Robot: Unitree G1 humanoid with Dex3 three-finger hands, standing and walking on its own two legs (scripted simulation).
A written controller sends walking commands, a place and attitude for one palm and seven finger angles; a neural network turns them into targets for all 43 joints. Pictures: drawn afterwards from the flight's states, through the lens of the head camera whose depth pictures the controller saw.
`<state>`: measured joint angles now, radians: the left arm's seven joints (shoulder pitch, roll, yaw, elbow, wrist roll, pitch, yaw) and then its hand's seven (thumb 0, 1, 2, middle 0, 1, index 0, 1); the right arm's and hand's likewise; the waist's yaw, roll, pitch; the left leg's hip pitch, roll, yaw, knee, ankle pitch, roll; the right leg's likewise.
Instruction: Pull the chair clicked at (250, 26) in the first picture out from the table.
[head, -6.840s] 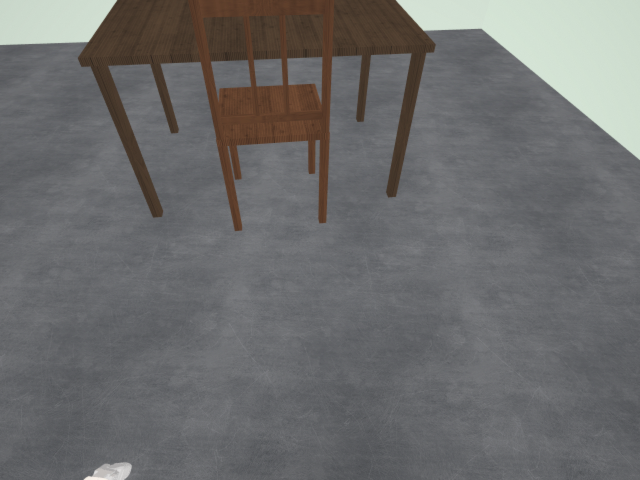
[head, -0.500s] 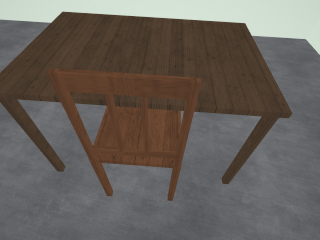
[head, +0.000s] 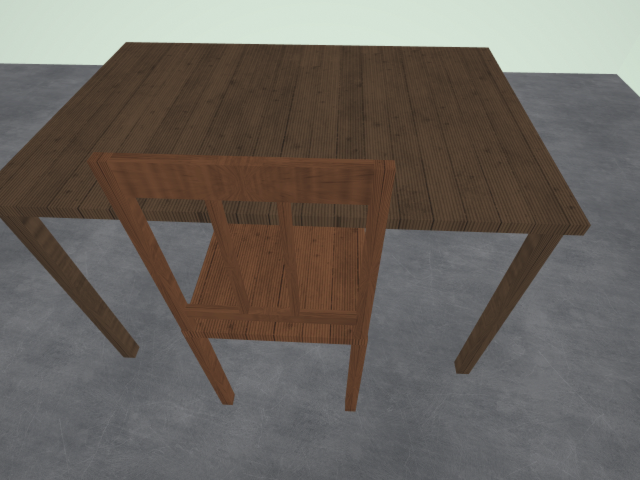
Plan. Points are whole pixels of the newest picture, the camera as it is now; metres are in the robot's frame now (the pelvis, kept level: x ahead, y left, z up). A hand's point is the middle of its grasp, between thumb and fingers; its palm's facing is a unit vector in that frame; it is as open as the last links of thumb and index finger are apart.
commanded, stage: come to a stop and stand still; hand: left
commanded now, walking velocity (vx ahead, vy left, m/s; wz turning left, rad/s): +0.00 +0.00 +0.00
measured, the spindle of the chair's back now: (231, 262) +0.47 +0.19 -0.06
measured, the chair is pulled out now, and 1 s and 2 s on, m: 0.00 0.00 0.00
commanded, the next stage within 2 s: look again from close up in 0.56 s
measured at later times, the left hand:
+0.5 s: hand out of the picture +0.02 +0.14 -0.17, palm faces -0.01 -0.98 -0.19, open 7.4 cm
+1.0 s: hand out of the picture +0.01 +0.14 -0.17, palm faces +0.00 -0.98 -0.20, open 7.4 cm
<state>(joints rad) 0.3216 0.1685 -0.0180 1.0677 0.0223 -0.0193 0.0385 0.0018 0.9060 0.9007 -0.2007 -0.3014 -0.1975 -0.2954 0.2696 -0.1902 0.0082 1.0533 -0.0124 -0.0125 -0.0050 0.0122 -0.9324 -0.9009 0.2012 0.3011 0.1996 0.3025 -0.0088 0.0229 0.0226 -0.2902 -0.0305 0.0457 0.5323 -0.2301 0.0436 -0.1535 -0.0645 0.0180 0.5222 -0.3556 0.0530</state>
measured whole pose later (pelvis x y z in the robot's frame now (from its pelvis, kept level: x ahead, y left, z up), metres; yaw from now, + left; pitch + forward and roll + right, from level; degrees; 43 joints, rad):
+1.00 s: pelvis +0.02 -0.03 +0.01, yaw +0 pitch -1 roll +1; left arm 0.31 0.17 -0.02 1.09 0.02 -0.02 0.04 0.00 0.91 0.90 -0.20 -0.30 -0.20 -0.30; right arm 0.23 -0.17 0.02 1.12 0.00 -0.02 -0.02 0.00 -0.92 -0.90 0.20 0.30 0.20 0.30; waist 0.01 -0.02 0.04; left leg -0.21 0.00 0.03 0.44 -0.21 -0.01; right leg -0.08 -0.03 0.01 0.43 -0.34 0.01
